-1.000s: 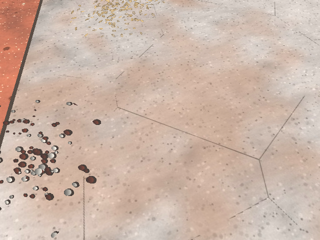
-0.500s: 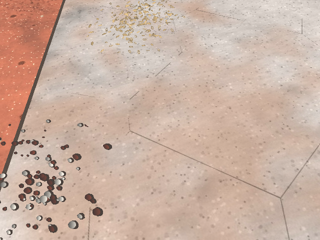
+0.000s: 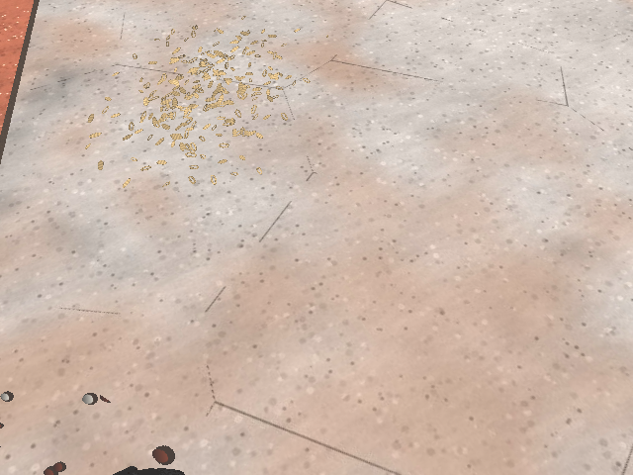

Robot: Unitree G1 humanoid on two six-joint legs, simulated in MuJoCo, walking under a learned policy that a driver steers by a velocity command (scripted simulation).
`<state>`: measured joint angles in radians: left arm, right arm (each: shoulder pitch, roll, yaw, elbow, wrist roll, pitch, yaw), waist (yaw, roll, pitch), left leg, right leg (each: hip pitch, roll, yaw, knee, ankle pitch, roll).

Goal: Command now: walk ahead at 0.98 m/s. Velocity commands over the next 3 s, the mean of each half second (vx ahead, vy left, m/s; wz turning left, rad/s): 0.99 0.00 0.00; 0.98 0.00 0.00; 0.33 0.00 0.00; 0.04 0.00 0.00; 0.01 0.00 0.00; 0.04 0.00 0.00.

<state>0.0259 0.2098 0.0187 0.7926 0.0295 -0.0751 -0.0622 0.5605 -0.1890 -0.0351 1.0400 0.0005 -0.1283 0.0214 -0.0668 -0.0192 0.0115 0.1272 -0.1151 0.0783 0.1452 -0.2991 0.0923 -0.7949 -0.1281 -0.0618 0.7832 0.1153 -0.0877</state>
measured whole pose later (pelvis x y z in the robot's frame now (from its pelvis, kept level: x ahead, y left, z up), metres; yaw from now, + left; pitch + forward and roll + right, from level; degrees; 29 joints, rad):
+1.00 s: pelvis +0.98 +0.03 -0.01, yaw +0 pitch +2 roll +1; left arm -0.06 0.23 -0.02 0.74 0.03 -0.09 -0.06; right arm 0.55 -0.22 -0.02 1.03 0.00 -0.13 0.01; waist -0.10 -0.01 0.05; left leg 0.27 -0.09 0.05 0.05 -0.34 0.07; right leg -0.70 -0.06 -0.10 0.56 0.14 -0.11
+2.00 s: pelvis +1.32 +0.05 +0.00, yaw +0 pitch +0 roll +0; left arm 0.26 0.20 0.01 1.10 0.01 0.00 0.04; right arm 0.09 -0.21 -0.05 0.99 0.00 0.01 -0.03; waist 0.02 0.01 0.02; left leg -0.37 -0.02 0.00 0.55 -0.18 0.03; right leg -0.14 0.00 -0.05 0.54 -0.40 -0.01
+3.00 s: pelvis +1.34 +0.05 +0.00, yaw +0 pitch +0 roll +0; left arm 0.43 0.16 0.04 1.10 -0.01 -0.04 0.04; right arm 0.16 -0.19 -0.05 1.11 0.03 0.00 -0.03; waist 0.02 -0.01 -0.01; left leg -0.38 -0.02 0.02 0.68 -0.36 0.05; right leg -0.07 -0.01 -0.05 0.47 -0.41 -0.05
